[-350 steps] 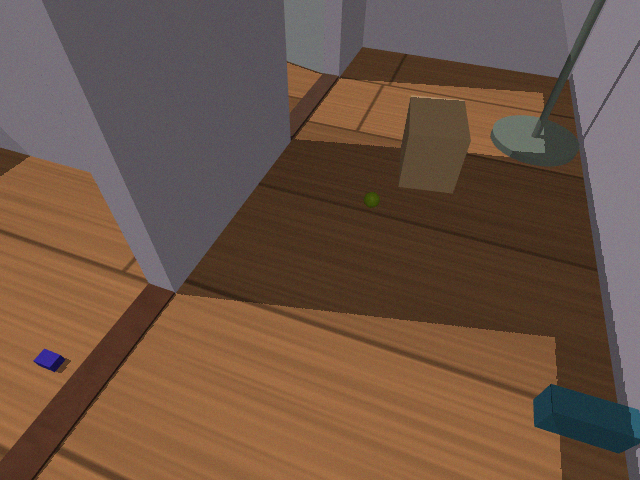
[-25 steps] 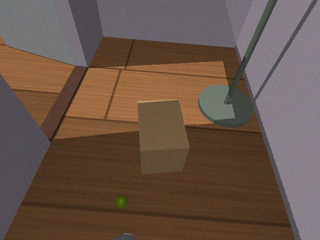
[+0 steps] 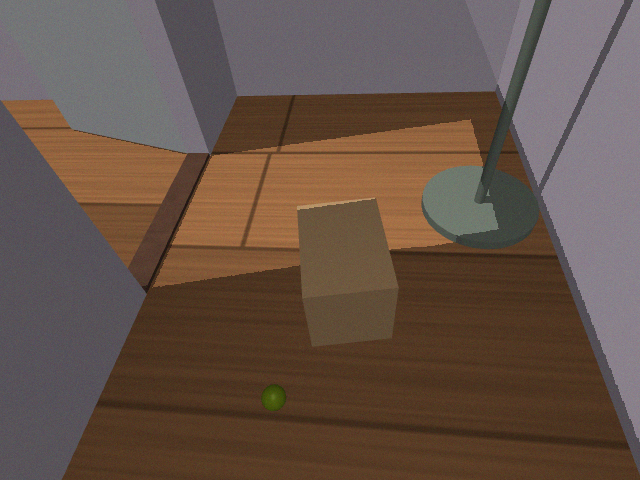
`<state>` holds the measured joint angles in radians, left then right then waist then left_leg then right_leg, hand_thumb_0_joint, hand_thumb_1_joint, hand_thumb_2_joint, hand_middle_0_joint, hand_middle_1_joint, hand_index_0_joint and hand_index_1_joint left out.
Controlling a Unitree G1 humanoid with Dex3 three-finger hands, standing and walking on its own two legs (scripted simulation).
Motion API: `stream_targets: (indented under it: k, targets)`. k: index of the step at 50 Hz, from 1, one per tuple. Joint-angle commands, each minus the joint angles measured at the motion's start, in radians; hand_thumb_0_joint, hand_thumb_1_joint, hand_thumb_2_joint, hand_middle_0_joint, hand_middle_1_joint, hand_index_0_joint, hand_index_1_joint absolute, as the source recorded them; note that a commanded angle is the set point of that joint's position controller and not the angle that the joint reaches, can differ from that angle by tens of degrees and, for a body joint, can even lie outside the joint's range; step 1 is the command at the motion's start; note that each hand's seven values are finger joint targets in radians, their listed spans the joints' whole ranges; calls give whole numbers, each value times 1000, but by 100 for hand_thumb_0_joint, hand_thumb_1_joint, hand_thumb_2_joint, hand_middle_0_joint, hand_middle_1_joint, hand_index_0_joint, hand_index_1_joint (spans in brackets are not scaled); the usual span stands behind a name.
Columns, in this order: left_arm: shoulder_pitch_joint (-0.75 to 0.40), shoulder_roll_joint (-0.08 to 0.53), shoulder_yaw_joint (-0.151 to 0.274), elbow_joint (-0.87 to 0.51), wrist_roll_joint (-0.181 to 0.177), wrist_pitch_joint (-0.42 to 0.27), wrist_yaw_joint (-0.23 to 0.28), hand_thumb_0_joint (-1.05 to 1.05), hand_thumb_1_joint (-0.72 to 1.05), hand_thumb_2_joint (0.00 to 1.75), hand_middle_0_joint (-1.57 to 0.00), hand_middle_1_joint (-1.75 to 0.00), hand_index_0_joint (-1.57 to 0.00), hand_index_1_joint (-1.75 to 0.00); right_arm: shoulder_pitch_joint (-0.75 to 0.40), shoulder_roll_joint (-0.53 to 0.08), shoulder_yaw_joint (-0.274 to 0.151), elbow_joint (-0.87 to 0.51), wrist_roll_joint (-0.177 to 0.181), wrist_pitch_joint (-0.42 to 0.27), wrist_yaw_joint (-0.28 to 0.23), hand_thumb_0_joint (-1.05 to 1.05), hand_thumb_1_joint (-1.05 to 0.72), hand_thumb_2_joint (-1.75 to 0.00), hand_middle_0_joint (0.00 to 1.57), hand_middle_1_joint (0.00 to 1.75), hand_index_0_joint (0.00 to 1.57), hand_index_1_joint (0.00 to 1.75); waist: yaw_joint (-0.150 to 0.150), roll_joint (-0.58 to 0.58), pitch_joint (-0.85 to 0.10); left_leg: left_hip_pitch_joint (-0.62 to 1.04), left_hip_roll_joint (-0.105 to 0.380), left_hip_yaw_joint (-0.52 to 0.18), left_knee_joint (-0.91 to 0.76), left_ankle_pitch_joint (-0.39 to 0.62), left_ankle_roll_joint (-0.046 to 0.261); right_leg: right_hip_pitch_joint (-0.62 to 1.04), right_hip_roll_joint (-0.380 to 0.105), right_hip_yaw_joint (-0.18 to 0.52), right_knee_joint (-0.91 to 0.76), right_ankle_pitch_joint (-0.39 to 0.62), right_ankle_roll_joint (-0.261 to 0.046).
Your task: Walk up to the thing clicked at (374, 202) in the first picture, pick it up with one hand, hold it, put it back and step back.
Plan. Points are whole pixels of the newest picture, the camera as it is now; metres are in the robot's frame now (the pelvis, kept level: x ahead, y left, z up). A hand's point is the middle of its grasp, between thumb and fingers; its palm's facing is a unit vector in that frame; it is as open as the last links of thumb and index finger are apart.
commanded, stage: walk up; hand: left
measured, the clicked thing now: (273, 397) +0.47 +0.23 -0.71
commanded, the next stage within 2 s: none
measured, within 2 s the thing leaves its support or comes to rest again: neither
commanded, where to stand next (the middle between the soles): +0.11 +0.01 m, yaw -2 degrees
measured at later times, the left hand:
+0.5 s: hand out of the picture +0.13 +0.28 -0.15, palm faces -0.06 -0.93 -0.36, open 7.3 cm
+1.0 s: hand out of the picture +0.04 +0.32 -0.15, palm faces -0.08 -0.92 -0.37, open 7.3 cm
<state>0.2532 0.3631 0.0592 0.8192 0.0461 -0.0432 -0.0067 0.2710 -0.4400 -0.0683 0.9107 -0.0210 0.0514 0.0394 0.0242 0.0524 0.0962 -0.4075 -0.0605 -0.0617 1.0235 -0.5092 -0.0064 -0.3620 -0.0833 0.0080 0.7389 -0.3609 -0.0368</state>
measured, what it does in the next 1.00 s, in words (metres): steps on the spot: left foot, then right foot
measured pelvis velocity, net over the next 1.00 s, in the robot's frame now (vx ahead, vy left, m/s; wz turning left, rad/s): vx -0.04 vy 0.04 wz -0.05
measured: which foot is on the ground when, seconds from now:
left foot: up 0.00-0.08, down 0.10-0.52, up 0.54-0.74, down 0.76-1.00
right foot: down 0.00-0.12, up 0.14-0.46, down 0.48-0.78, up 0.80-1.00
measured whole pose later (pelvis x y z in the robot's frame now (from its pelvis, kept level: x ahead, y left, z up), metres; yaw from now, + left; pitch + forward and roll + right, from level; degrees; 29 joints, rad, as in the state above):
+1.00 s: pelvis -0.04 +0.04 +0.01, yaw -3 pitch -2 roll +0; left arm 0.19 0.44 0.06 0.96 0.01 0.05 -0.01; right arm 0.24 -0.37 -0.05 0.94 -0.04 -0.02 -0.01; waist 0.00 -0.05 0.13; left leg -0.26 0.01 0.04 0.63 -0.34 0.03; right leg -0.39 0.03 0.11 0.86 -0.43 0.00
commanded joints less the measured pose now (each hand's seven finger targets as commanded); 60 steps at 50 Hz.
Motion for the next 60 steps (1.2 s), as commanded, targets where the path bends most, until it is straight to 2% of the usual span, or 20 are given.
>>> stream_targets:
  k: [1,4,6,7,10,18,22,24,26,30,36,38,39,40,43,48,53,55,57,60]
  targets:
    - [71,357,112,-50,-6,-17,5,0,90,90,-20,-30,-20,-30,-65,-170,-48,-126,-12,-77,17,0,-90,-90,20,30,20,30,46,-308,-30,-108,49,64,-252,-61,25,189,-187,333,-422,-285,-181]
    - [-76,304,78,-87,-9,0,-2,0,90,90,-20,-30,-20,-30,254,-170,-79,-27,-6,-96,10,0,-90,-90,20,30,20,30,-159,-136,-106,445,23,124,-584,173,61,-160,-54,104,-156,-280,-93]
    - [-74,154,27,-139,-29,4,3,0,90,90,-20,-30,-20,-30,264,-307,-109,-67,-44,-114,-17,0,-90,-90,20,30,20,30,-149,204,-10,516,378,-596,-828,-357,158,-621,145,28,363,-232,-3]
    - [-113,263,42,-125,-29,-7,11,0,90,90,-20,-30,-20,-30,190,-369,-116,-98,-13,-115,-17,0,-90,-90,20,30,20,30,-155,78,68,349,496,-732,-899,-458,262,-590,53,171,350,-163,-7]
    - [36,299,59,-16,-34,-2,-21,0,90,90,-20,-30,-20,-30,73,-261,-70,-117,4,-145,-35,0,-90,-90,20,30,20,30,-40,-22,79,289,355,-394,-834,-198,191,-418,12,175,324,53,10]
    - [-37,200,34,13,-64,45,-3,0,90,90,-20,-30,-20,-30,-17,-188,-28,-102,12,-105,-63,0,-90,-90,20,30,20,30,-17,157,36,147,248,45,-587,891,166,-44,73,29,54,130,33]
    - [-55,203,33,40,-50,45,14,0,90,90,-20,-30,-20,-30,-41,-195,-34,-105,36,-44,-69,0,-90,-90,20,30,20,30,-14,113,-66,185,222,30,-399,767,143,117,101,-57,-195,223,22]
    - [-58,273,47,36,-25,36,16,0,90,90,-20,-30,-20,-30,3,-155,-15,-101,50,-45,-73,0,-90,-90,20,30,20,30,-10,-93,-135,113,174,37,-242,554,85,243,-12,87,-246,606,-30]
    - [-57,346,58,7,-47,40,23,0,90,90,-20,-30,-20,-30,20,-134,-18,-103,58,-24,-89,0,-90,-90,20,30,20,30,13,-334,-200,14,-7,53,83,-149,29,230,-321,459,-306,987,-289]
    - [-188,271,45,-52,-21,64,36,0,90,90,-20,-30,-20,-30,58,-146,-34,-67,51,-15,-82,0,-90,-90,20,30,20,30,-35,-225,-234,61,-4,-13,193,-53,19,82,-165,215,-254,533,-205]
    - [-195,275,51,-52,-15,95,26,0,90,90,-20,-30,-20,-30,94,-146,-39,-20,11,-40,-66,0,-90,-90,20,30,20,30,-31,-263,-204,137,19,112,-445,75,13,62,-141,244,-239,13,-152]
    - [-136,201,32,-37,-34,107,21,0,90,90,-20,-30,-20,-30,41,-210,-59,-33,-31,-53,-65,0,-90,-90,20,30,20,30,-20,-48,-115,249,178,-219,-660,1,72,-245,-14,188,-6,-148,-39]
    - [-232,220,44,-47,-35,99,32,0,90,90,-20,-30,-20,-30,-52,-347,-80,-67,-18,-51,-57,0,-90,-90,20,30,20,30,-69,192,-30,-18,456,-559,-808,-84,203,-241,128,78,209,-212,22]
    - [-284,274,67,-45,-18,92,37,0,90,90,-20,-30,-20,-30,-133,-352,-86,-86,-14,-64,-58,0,-90,-90,20,30,20,30,-65,118,60,-157,511,-616,-842,-76,282,-186,99,191,348,-194,19]
    - [-114,233,57,22,-47,84,21,0,90,90,-20,-30,-20,-30,-164,-214,-51,-79,-22,-97,-79,0,-90,-90,20,30,20,30,19,-45,-46,136,303,-221,-627,359,148,-217,150,218,406,-23,11]
    - [-189,210,35,14,-24,43,-5,0,90,90,-20,-30,-20,-30,-30,-202,-54,-43,-29,-108,-60,0,-90,-90,20,30,20,30,-86,112,-123,390,290,-165,-615,232,168,-152,100,77,38,-88,45]
    - [-55,216,35,72,-13,3,-6,0,90,90,-20,-30,-20,-30,-25,-249,-67,-70,-13,-82,-32,0,-90,-90,20,30,20,30,-38,127,-64,262,302,-148,-559,239,209,75,111,-48,-277,-60,-7]
    - [58,279,57,101,-5,-18,1,0,90,90,-20,-30,-20,-30,-80,-154,-32,-113,8,-81,-25,0,-90,-90,20,30,20,30,25,-63,-107,-13,169,-10,-327,242,107,371,19,197,-384,-76,-66]
    - [93,391,86,80,-8,-21,-4,0,90,90,-20,-30,-20,-30,-142,-165,-35,-139,1,-86,-37,0,-90,-90,20,30,20,30,67,-231,7,-286,53,-22,-43,-101,49,359,-301,637,-486,-146,-256]
    - [36,317,66,48,-25,-24,5,0,90,90,-20,-30,-20,-30,-70,-176,-38,-101,14,-106,-33,0,-90,-90,20,30,20,30,18,-153,35,-240,86,-66,-59,21,43,315,-211,381,-444,76,-217]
